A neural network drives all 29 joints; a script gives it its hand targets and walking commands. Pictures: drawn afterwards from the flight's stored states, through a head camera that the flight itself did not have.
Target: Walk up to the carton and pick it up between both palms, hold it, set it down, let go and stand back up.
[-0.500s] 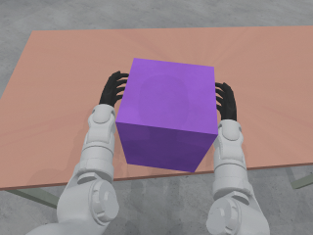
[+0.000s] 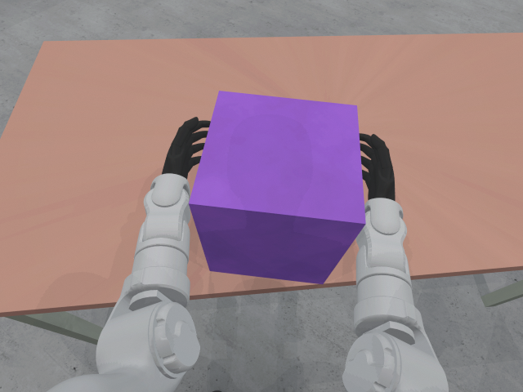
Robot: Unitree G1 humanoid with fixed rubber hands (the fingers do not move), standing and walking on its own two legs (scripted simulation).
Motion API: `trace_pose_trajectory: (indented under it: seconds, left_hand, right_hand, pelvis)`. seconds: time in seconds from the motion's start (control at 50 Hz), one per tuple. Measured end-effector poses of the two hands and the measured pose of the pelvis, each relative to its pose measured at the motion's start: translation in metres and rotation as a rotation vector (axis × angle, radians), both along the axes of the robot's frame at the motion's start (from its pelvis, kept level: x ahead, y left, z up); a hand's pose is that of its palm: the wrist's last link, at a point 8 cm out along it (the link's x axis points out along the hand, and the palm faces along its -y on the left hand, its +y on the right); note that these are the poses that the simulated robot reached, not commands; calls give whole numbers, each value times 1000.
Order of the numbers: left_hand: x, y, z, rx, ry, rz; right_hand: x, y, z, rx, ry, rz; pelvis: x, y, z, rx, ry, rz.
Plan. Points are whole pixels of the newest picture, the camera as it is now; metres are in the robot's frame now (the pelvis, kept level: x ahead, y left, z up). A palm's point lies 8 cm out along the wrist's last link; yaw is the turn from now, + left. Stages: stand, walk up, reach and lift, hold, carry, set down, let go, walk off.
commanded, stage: set down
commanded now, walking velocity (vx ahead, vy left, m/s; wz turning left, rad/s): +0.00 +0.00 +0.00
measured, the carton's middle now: (275, 196) +0.41 -0.03 +0.00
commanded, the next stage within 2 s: none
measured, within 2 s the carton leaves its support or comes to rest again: neither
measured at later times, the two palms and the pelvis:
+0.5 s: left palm (182, 172) +0.44 +0.12 +0.03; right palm (371, 191) +0.40 -0.18 +0.03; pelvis +0.00 +0.00 -0.01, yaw -5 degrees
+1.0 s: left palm (150, 148) +0.44 +0.16 +0.09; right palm (421, 177) +0.39 -0.23 +0.09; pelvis -0.03 +0.02 -0.01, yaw -7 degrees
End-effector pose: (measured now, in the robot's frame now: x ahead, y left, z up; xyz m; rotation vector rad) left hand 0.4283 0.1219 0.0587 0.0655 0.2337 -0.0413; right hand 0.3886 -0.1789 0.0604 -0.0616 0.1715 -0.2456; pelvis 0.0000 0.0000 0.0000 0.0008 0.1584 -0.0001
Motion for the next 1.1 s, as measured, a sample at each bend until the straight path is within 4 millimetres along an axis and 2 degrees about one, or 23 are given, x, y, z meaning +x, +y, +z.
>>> trace_pose_trajectory:
  seconds: [0.32,0.5,0.58,0.68,0.78,0.88,1.0,1.1]
  left_hand:
    - [3,0,-15,-1,16,6]
    - [15,1,-30,1,48,7]
    - [22,1,-29,-22,42,17]
    - [25,7,-18,-21,17,22]
    - [22,20,-4,7,7,33]
    - [16,32,11,18,15,46]
    - [10,35,36,0,-1,59]
    - [10,34,53,-18,-18,66]
  right_hand:
    - [5,-1,-11,7,21,4]
    - [16,-3,-30,78,93,15]
    - [19,-2,-34,94,96,2]
    - [18,-1,-33,90,101,-6]
    - [13,-8,-22,87,109,-15]
    - [8,-27,-1,78,102,-32]
    - [2,-52,31,52,101,-34]
    - [-1,-65,50,43,106,-28]
  pelvis:
    - [2,1,-1,1,50,-19]
    - [3,3,-6,5,179,-80]
    - [1,8,-9,5,239,-90]
    - [-3,16,-11,-2,262,-89]
    - [-8,21,-12,-4,237,-103]
    - [-15,23,-12,-13,212,-108]
    - [-26,18,-13,-14,172,-109]
    - [-37,11,-16,-9,157,-103]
